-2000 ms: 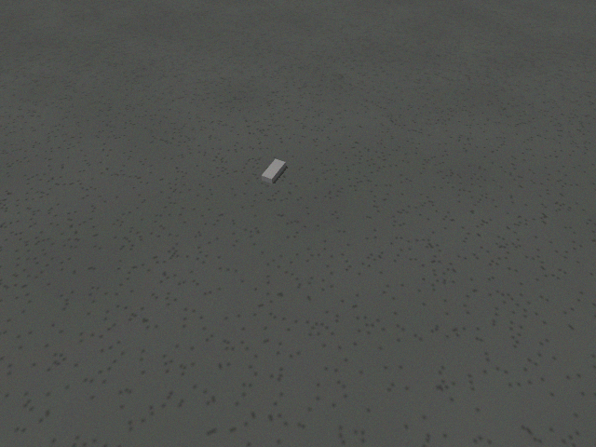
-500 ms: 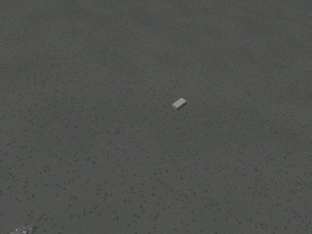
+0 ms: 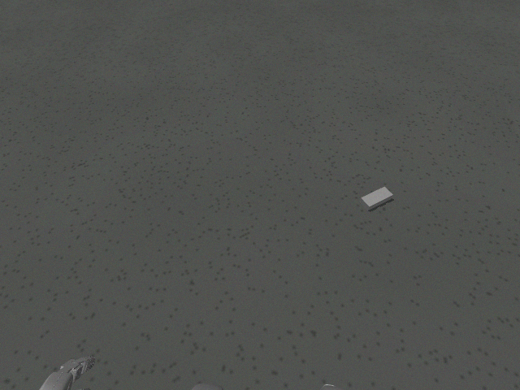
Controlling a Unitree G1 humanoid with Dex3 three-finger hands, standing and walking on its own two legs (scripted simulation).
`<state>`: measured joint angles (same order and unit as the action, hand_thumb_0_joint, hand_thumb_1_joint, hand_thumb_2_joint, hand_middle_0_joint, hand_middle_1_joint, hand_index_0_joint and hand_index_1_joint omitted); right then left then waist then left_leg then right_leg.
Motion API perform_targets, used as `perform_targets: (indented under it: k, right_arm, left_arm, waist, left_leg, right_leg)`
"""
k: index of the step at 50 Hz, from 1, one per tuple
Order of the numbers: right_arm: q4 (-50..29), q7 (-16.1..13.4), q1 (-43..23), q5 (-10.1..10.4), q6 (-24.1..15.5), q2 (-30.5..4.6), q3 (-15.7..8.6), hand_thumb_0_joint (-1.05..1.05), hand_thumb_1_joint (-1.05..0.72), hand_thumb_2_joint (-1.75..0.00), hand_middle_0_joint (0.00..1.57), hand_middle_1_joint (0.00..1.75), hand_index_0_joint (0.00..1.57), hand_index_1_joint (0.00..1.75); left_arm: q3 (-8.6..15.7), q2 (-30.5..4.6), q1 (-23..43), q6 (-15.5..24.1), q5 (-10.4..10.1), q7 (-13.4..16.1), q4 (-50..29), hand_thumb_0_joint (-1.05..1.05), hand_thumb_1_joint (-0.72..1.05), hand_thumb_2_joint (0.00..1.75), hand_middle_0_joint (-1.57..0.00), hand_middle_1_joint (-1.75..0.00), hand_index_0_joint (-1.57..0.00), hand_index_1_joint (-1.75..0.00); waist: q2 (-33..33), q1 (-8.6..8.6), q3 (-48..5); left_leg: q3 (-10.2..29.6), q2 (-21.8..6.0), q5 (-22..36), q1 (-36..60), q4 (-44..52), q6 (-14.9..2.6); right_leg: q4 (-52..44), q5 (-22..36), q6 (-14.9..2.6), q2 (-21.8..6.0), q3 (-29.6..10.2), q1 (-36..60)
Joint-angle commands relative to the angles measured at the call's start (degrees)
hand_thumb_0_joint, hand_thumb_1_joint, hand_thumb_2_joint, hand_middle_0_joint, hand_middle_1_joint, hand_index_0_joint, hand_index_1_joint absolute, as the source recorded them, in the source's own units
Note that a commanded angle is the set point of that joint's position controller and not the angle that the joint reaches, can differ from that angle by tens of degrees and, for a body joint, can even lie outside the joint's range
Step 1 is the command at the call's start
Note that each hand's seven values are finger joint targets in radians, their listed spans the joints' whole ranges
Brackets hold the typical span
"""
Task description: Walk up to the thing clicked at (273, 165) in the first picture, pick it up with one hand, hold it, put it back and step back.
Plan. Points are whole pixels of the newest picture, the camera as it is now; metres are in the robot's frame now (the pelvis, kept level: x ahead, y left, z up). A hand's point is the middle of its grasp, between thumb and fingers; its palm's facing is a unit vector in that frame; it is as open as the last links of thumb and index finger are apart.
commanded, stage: walk up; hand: left
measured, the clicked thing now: (376, 198) +1.07 -0.49 -0.73
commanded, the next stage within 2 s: none
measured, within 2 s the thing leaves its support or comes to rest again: neither
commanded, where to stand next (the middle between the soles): +0.85 -0.89 m, yaw +30 degrees
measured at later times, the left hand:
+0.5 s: hand (204, 333) +0.24 +0.14 -0.16, palm faces +0.12 -0.95 -0.29, open 7.4 cm
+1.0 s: hand (304, 300) +0.31 -0.06 -0.16, palm faces +0.32 -0.89 -0.32, open 7.4 cm
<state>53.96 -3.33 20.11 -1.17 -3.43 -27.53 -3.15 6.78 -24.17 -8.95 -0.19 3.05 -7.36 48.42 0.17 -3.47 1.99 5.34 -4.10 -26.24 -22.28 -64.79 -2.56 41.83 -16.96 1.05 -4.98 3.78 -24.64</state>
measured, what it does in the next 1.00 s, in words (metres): walks ahead, turning left: left foot, then right foot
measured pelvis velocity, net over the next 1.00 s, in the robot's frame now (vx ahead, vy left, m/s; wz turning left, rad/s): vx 0.39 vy -0.33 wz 0.37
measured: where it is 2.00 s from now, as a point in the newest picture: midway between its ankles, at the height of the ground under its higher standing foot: (437, 270)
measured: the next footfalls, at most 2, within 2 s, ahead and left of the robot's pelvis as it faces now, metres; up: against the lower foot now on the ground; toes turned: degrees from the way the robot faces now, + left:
left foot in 0.28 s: +0.27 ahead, +0.04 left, +0.00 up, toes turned +13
right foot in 0.62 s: +0.41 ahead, -0.38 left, +0.00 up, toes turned +11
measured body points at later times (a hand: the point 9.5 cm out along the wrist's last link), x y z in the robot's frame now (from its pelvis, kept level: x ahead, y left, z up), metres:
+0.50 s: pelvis +0.21 -0.15 -0.01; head +0.22 -0.10 +0.44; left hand +0.23 +0.19 -0.14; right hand +0.33 -0.48 -0.07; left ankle +0.23 +0.02 -0.71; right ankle +0.29 -0.32 -0.67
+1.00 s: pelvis +0.39 -0.33 -0.01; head +0.40 -0.28 +0.44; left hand +0.30 -0.01 -0.14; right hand +0.58 -0.63 -0.08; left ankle +0.44 -0.22 -0.71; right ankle +0.39 -0.42 -0.68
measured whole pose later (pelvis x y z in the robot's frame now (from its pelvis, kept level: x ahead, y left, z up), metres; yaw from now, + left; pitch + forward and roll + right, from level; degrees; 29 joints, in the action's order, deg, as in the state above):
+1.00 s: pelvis +0.39 -0.33 -0.01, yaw +21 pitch -1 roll +0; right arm 49.7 -5.5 18.8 -0.4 -6.3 -24.9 -1.8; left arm 5.4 -25.7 -19.1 -5.4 3.4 -4.6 43.4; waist 5.3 -3.4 5.2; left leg -6.6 0.4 -14.5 -27.2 -42.7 -4.5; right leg 60.6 -28.9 -1.6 0.9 3.0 -23.6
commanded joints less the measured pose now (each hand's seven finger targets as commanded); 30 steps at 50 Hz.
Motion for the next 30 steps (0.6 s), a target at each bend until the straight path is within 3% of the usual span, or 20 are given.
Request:
perform_targets:
  k: [1,3,5,7,9,11,12,13,14,15,16,17,19,20,22,25,27,28,29,30]
  right_arm:
    - [-3.83,0.53,1.83,1.31,-3.29,-11.13,-2.25,0.0,-0.9,-0.9,0.2,0.3,0.2,0.3]
    - [-3.46,1.4,2.8,1.01,-3.14,-10.47,-2.17,0.0,-0.9,-0.9,0.2,0.3,0.2,0.3]
    - [-5.42,1.54,-0.2,0.75,-2.9,-9.18,-2.31,0.0,-0.9,-0.9,0.2,0.3,0.2,0.3]
    - [-6.74,1.48,-0.63,1.03,-2.93,-8.38,-1.94,0.0,-0.9,-0.9,0.2,0.3,0.2,0.3]
    - [-6.66,1.09,3.24,1.55,-2.99,-7.46,-2.2,0.0,-0.9,-0.9,0.2,0.3,0.2,0.3]
    - [-4.99,0.06,11.62,1.49,-3.02,-8.64,-3.48,0.0,-0.9,-0.9,0.2,0.3,0.2,0.3]
    - [-4.56,-0.83,15.63,1.04,-3.03,-11.23,-4.57,0.0,-0.9,-0.9,0.2,0.3,0.2,0.3]
    - [-4.98,-1.78,19.29,0.35,-2.94,-15.3,-6.14,0.0,-0.9,-0.9,0.2,0.3,0.2,0.3]
    - [-7.82,-2.83,17.45,0.55,-2.75,-19.56,-7.25,0.0,-0.9,-0.9,0.2,0.3,0.2,0.3]
    - [-10.9,-3.2,12.93,2.93,-2.85,-21.7,-7.08,0.0,-0.9,-0.9,0.2,0.3,0.2,0.3]
    - [-10.77,-3.23,9.05,3.31,-2.81,-20.02,-6.64,0.0,-0.9,-0.9,0.2,0.3,0.2,0.3]
    - [-11.17,-3.29,4.97,2.73,-2.97,-17.56,-5.77,0.0,-0.9,-0.9,0.2,0.3,0.2,0.3]
    - [-10.43,-2.79,2.61,1.75,-3.41,-15.65,-4.41,0.0,-0.9,-0.9,0.2,0.3,0.2,0.3]
    - [-10.24,-2.29,1.74,1.4,-3.62,-16.12,-4.19,0.0,-0.9,-0.9,0.2,0.3,0.2,0.3]
    - [-10.25,-1.81,-0.09,0.44,-4.01,-18.01,-4.78,0.0,-0.9,-0.9,0.2,0.3,0.2,0.3]
    - [-9.18,-1.33,1.17,-0.48,-4.25,-20.77,-5.68,0.0,-0.9,-0.9,0.2,0.3,0.2,0.3]
    - [-8.84,-1.26,-1.14,-0.64,-3.93,-21.87,-6.08,0.0,-0.9,-0.9,0.2,0.3,0.2,0.3]
    - [-8.66,-1.34,-2.59,-0.76,-3.58,-21.98,-6.12,0.0,-0.9,-0.9,0.2,0.3,0.2,0.3]
    - [-8.97,-1.61,-6.56,-0.84,-3.16,-21.68,-5.96,0.0,-0.9,-0.9,0.2,0.3,0.2,0.3]
    - [-9.08,-2.0,-8.98,-1.28,-2.55,-19.32,-5.32,0.0,-0.9,-0.9,0.2,0.3,0.2,0.3]
  left_arm:
    - [3.66,-15.36,-0.96,1.86,-0.53,2.52,-4.54,0.0,0.9,0.9,-0.2,-0.3,-0.2,-0.3]
    - [3.08,-13.39,-2.45,1.87,-0.59,2.56,-4.87,0.0,0.9,0.9,-0.2,-0.3,-0.2,-0.3]
    - [2.72,-12.94,-4.11,1.68,-0.13,2.4,-6.33,0.0,0.9,0.9,-0.2,-0.3,-0.2,-0.3]
    - [2.36,-12.24,-5.23,1.42,0.08,2.31,-8.12,0.0,0.9,0.9,-0.2,-0.3,-0.2,-0.3]
    - [2.1,-12.04,-2.92,0.83,0.16,2.15,-10.34,0.0,0.9,0.9,-0.2,-0.3,-0.2,-0.3]
    - [1.59,-11.63,-1.97,0.47,-0.34,2.08,-12.23,0.0,0.9,0.9,-0.2,-0.3,-0.2,-0.3]
    - [0.81,-9.86,-3.94,0.55,-0.43,2.28,-13.01,0.0,0.9,0.9,-0.2,-0.3,-0.2,-0.3]
    - [0.36,-7.77,-5.85,0.47,0.19,2.48,-13.85,0.0,0.9,0.9,-0.2,-0.3,-0.2,-0.3]
    - [0.63,-8.65,-7.91,-0.06,0.96,2.48,-14.36,0.0,0.9,0.9,-0.2,-0.3,-0.2,-0.3]
    - [1.95,-15.1,-8.81,-0.81,0.52,2.64,-14.76,0.0,0.9,0.9,-0.2,-0.3,-0.2,-0.3]
    - [2.51,-17.35,-6.16,-1.21,0.51,2.86,-14.11,0.0,0.9,0.9,-0.2,-0.3,-0.2,-0.3]
    - [2.48,-16.6,-5.84,-1.25,0.29,2.88,-14.0,0.0,0.9,0.9,-0.2,-0.3,-0.2,-0.3]
    - [3.13,-15.61,-8.55,-1.58,0.11,2.33,-11.48,0.0,0.9,0.9,-0.2,-0.3,-0.2,-0.3]
    - [3.16,-15.09,-9.46,-1.89,0.31,1.74,-10.47,0.0,0.9,0.9,-0.2,-0.3,-0.2,-0.3]
    - [3.18,-13.81,-9.19,-2.41,0.3,0.56,-10.66,0.0,0.9,0.9,-0.2,-0.3,-0.2,-0.3]
    - [3.46,-13.3,-5.64,-2.74,0.33,-0.11,-11.69,0.0,0.9,0.9,-0.2,-0.3,-0.2,-0.3]
    - [3.91,-13.73,-6.43,-2.92,0.21,-0.05,-11.26,0.0,0.9,0.9,-0.2,-0.3,-0.2,-0.3]
    - [4.13,-13.51,-7.11,-2.91,0.1,0.08,-11.12,0.0,0.9,0.9,-0.2,-0.3,-0.2,-0.3]
    - [4.51,-13.26,-11.39,-2.96,-0.09,0.33,-9.73,0.0,0.9,0.9,-0.2,-0.3,-0.2,-0.3]
    - [5.23,-13.53,-17.67,-2.8,-0.12,0.77,-7.06,0.0,0.9,0.9,-0.2,-0.3,-0.2,-0.3]
  waist:
    - [13.22,0.23,0.58]
    - [12.81,-0.28,0.95]
    - [12.08,-1.42,2.66]
    - [9.69,-1.81,0.86]
    - [7.6,0.44,-2.05]
    - [3.67,5.1,-5.37]
    - [-0.24,7.22,-7.79]
    - [-8.17,9.41,-9.24]
    - [-7.42,7.33,-10.33]
    - [0.27,7.03,-11.29]
    - [1.44,6.37,-6.68]
    - [0.81,4.61,-4.03]
    - [-3.07,2.23,-2.31]
    - [-4.47,1.58,-0.4]
    - [-9.14,1.39,-0.04]
    - [-11.54,2.9,0.04]
    - [-12.65,1.8,-1.02]
    - [-13.53,0.82,-1.62]
    - [-12.57,-2.97,-2.71]
    - [-6.12,-6.88,-4.17]
  left_leg:
    - [-3.56,-2.58,5.31,-16.85,-0.41,-0.9]
    - [-6.23,-0.97,5.36,-15.05,7.18,-0.2]
    - [-8.37,-0.5,6.69,-15.32,14.26,0.56]
    - [-10.98,0.96,11.12,-12.35,19.38,0.13]
    - [-13.03,2.5,17.15,-2.16,24.71,-0.82]
    - [-13.75,4.01,25.13,15.66,30.47,-2.2]
    - [-9.01,2.37,22.93,26.35,31.26,-3.98]
    - [9.9,-7.97,10.28,33.95,36.41,-8.71]
    - [34.06,-21.64,-1.0,32.4,42.19,-11.78]
    - [45.55,-27.63,-3.27,28.54,46.47,-17.48]
    - [39.83,-25.16,-3.69,22.5,46.59,-17.38]
    - [29.98,-21.29,-0.01,16.79,45.05,-15.27]
    - [16.45,-14.77,3.69,6.61,41.6,-12.37]
    - [11.75,-11.97,1.09,-1.35,42.21,-11.03]
    - [9.13,-10.08,-3.83,-4.9,41.52,-10.53]
    - [10.36,-9.25,-12.3,-6.09,41.87,-10.34]
    - [10.78,-9.27,-14.29,-9.1,41.46,-9.53]
    - [9.96,-9.25,-12.68,-10.63,39.85,-8.93]
    - [6.49,-8.08,-11.41,-14.56,36.13,-7.38]
    - [1.47,-4.44,-10.11,-19.28,25.28,-5.66]
  right_leg:
    - [-25.98,-10.73,-10.36,-11.34,-15.65,15.01]
    - [-23.73,2.22,-11.76,-9.41,-8.66,16.55]
    - [-23.86,8.4,-13.44,-10.48,-6.47,16.73]
    - [-22.1,17.16,-12.54,-10.4,-3.4,18.38]
    - [-18.74,18.0,-11.35,-9.88,-0.28,14.53]
    - [-6.27,23.14,-8.56,-6.54,4.9,6.34]
    - [3.54,23.21,-6.4,-3.72,5.54,-1.06]
    - [18.01,3.33,-4.35,1.02,4.21,-13.56]
    - [28.84,-15.08,-1.79,3.37,-1.67,-19.73]
    - [35.91,-15.1,0.96,2.0,-9.89,-21.42]
    - [36.97,-12.65,0.67,-0.93,-11.92,-21.85]
    - [35.79,-10.2,0.36,-2.77,-11.89,-20.6]
    - [29.7,-9.23,-0.07,-4.62,-11.11,-14.59]
    - [26.89,-7.41,-0.37,-4.43,-9.74,-9.87]
    - [20.61,-7.95,-0.72,-3.88,-8.43,-7.66]
    - [14.27,-7.27,-0.71,-2.68,-5.27,-7.53]
    - [13.35,-5.96,-0.75,-1.84,-3.14,-3.05]
    - [10.94,-6.58,-1.01,-1.33,-2.3,0.15]
    - [6.4,-4.36,-1.46,-0.53,-0.82,7.56]
    - [-0.53,-3.63,-0.89,2.24,1.68,16.5]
